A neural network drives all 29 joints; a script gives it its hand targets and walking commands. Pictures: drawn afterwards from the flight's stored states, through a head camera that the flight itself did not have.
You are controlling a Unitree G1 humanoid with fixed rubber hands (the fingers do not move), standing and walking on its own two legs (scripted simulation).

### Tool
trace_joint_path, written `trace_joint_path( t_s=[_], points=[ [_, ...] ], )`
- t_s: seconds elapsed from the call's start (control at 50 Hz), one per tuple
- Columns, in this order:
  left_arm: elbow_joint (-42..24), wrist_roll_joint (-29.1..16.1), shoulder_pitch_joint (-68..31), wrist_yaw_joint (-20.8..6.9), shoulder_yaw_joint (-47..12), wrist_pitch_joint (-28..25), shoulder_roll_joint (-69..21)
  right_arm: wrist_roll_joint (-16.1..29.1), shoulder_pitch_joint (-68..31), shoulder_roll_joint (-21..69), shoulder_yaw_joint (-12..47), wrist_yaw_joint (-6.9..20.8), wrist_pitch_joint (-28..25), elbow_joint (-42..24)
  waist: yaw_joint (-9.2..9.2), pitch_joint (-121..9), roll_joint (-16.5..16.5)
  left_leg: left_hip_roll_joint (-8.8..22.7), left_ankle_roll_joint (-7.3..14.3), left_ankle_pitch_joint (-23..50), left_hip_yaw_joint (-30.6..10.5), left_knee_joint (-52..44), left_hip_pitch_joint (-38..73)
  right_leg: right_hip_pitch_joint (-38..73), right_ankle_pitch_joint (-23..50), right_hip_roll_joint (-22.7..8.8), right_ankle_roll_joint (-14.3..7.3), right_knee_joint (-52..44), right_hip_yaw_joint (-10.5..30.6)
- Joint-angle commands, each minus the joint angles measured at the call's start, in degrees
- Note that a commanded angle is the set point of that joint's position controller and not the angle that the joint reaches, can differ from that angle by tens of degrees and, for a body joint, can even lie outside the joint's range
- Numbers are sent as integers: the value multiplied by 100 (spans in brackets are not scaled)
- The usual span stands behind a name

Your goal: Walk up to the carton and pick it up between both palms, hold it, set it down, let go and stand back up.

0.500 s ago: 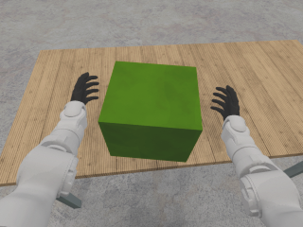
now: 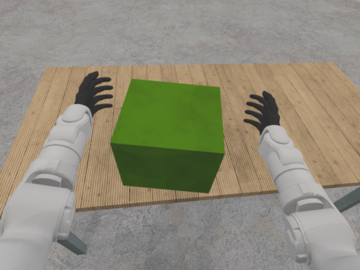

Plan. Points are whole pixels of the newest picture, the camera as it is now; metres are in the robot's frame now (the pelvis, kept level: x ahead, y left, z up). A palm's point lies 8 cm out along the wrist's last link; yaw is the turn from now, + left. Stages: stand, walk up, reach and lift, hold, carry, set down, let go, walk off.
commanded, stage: set down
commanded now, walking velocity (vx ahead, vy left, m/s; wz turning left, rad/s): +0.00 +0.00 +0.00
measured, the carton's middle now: (170, 137) +0.45 -0.02 +0.00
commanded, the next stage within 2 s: none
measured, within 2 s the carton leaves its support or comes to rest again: neither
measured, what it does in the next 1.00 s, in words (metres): stands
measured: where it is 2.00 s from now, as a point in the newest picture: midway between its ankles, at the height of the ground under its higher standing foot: outside the picture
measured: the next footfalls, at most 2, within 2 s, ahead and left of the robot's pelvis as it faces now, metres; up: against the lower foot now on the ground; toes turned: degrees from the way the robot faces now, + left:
none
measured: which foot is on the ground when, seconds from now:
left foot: down 0.00-1.00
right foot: down 0.00-1.00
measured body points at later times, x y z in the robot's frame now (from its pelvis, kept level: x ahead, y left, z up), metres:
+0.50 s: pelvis +0.02 +0.01 +0.01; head +0.05 +0.02 +0.46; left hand +0.40 +0.20 +0.05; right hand +0.35 -0.20 +0.05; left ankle +0.03 +0.13 -0.73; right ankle +0.05 -0.13 -0.73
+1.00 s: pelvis +0.03 +0.01 +0.01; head +0.04 +0.02 +0.46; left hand +0.34 +0.22 +0.04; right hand +0.29 -0.21 +0.04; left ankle +0.03 +0.13 -0.73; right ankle +0.05 -0.13 -0.73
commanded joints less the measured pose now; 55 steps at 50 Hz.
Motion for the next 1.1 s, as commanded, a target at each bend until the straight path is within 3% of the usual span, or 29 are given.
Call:
trace_joint_path(
  t_s=[0.0, 0.1, 0.18, 0.24, 0.34, 0.38, 0.48, 0.7, 0.88, 1.08],
  points=[
    [-717, 68, -1944, -153, 266, -339, 967, -127, -2247, -753, -139, -57, -179, -1526, 95, -2470, 23, -509, 146, 289, 113, -534, 1709, 2106, 781, 156, 152, -403, -183],
    [-1193, -67, -1863, -114, 218, -709, 910, -244, -1992, -540, -169, 11, -317, -2036, 166, -2098, 188, -456, 154, 32, 85, -584, 1845, 1820, 121, 156, 47, -433, -261],
    [-1937, -183, -1823, -41, 237, -928, 950, -363, -1816, -579, -381, 54, -490, -2510, 114, -2519, 399, -410, 59, 186, 51, -468, 2120, 1642, 269, 178, 12, -319, -309],
    [-2651, -174, -1403, 14, 341, -941, 976, -461, -1312, -643, -533, 52, -598, -2878, 100, -3016, 537, -372, -53, 699, 38, -292, 2540, 1633, 663, 235, 0, -250, -330],
    [-3904, 182, -15, -38, 773, -611, 992, -533, -9, -662, -578, -51, -737, -3541, 114, -3515, 474, -402, -208, 2084, 87, -31, 3117, 2185, 1864, 331, 112, -200, -276],
    [-4164, 249, 317, -70, 809, -381, 943, -580, 276, -675, -627, -69, -698, -3627, 49, -3188, 420, -395, -227, 2129, 94, -79, 3144, 2241, 1907, 353, 128, -269, -273],
    [-4954, 370, 1332, -129, 916, 48, 765, -592, 1074, -603, -623, -39, -653, -4211, 160, -2313, 326, -375, -242, 2077, 120, -323, 3128, 2471, 1782, 372, 110, -455, -254],
    [-5210, 244, 2031, -79, 826, 87, 672, -471, 1766, -404, -499, 226, -303, -4812, 374, -765, 332, -352, -45, 932, 92, -851, 2709, 2558, 863, 206, -52, -663, -101],
    [-5506, 436, 3287, -179, 996, -258, 606, -615, 3022, -221, -408, 170, -494, -5156, 426, -726, 211, -349, -26, 1455, 82, -806, 2992, 2825, 1312, 170, -59, -695, 1],
    [-5959, 243, 4241, -156, 784, -797, 740, -891, 3881, 58, -458, 105, -834, -5725, 513, -406, 191, -305, -5, 1101, 98, -810, 2859, 2684, 967, 118, -116, -717, 34]
  ],
)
